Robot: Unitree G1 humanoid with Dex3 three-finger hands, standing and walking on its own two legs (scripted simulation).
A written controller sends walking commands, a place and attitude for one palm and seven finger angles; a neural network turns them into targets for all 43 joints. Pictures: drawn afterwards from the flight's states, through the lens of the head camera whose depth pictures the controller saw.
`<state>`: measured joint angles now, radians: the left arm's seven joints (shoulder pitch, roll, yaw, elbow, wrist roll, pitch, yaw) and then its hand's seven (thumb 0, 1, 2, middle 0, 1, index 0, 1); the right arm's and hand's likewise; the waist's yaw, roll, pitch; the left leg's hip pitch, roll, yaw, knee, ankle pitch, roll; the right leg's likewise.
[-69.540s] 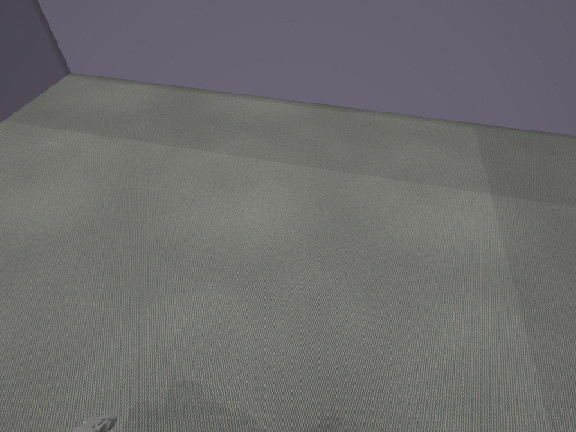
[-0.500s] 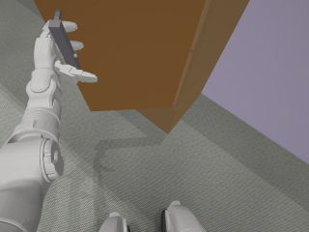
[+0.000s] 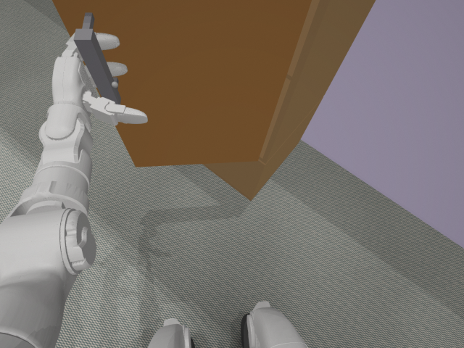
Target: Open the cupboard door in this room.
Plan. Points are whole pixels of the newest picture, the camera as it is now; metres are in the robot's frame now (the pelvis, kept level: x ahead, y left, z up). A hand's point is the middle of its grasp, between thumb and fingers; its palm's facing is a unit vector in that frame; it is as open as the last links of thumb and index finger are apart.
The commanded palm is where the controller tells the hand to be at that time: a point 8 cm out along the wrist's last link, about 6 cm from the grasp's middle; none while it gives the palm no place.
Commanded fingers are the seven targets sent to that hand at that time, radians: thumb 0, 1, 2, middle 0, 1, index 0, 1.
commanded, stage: close the thumb around the handle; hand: left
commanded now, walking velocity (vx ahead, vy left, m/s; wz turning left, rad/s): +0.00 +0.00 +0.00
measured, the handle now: (102, 64) +0.58 +0.16 +0.09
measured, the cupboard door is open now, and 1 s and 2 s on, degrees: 44 48 85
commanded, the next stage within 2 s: pull the door open along its arc in 0.60 s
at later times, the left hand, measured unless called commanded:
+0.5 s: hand (113, 87) +0.52 +0.14 +0.09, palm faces -0.01 -1.00 -0.03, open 6.2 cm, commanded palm +0.50 +0.18 +0.09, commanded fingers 0.00 0.90 0.90 -0.40 -1.35 -0.40 -1.35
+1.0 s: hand (114, 97) +0.50 +0.14 +0.09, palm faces -0.03 -1.00 -0.02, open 5.9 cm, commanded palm +0.44 +0.19 +0.09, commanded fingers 0.00 0.90 0.90 -0.40 -1.35 -0.40 -1.35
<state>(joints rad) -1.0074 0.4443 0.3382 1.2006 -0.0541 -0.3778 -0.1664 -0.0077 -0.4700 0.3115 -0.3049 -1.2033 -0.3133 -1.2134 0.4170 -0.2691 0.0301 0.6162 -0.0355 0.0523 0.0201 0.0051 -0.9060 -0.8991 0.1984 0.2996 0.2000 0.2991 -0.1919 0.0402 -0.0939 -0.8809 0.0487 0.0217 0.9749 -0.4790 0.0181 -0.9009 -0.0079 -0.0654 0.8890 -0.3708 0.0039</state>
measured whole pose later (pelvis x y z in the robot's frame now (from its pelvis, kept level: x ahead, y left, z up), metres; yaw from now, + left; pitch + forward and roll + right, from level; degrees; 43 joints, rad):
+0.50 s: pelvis +0.00 +0.00 +0.00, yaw +0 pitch +21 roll -3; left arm -0.98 0.40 0.30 1.19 -0.07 -0.40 -0.12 0.01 0.67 0.80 -0.37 -1.33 -0.33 -1.32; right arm 0.42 -0.26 0.02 0.65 -0.04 0.05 0.03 0.01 -0.91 -0.90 0.20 0.30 0.20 0.30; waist -0.17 0.05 -0.10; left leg -0.86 0.04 0.02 0.97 -0.48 0.02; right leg -0.88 -0.01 -0.07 0.89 -0.38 0.01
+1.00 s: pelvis +0.01 +0.00 +0.01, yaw -1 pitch +20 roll -2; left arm -0.80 0.38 0.34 1.02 -0.11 -0.37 -0.18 0.01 0.71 0.75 -0.37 -1.35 -0.35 -1.35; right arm 0.43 -0.27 0.01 0.59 -0.01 0.07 0.02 0.01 -0.91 -0.90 0.20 0.30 0.20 0.30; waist -0.16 0.05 -0.11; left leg -0.79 0.06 0.05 0.91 -0.47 0.01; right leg -0.83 0.01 -0.04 0.85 -0.36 0.00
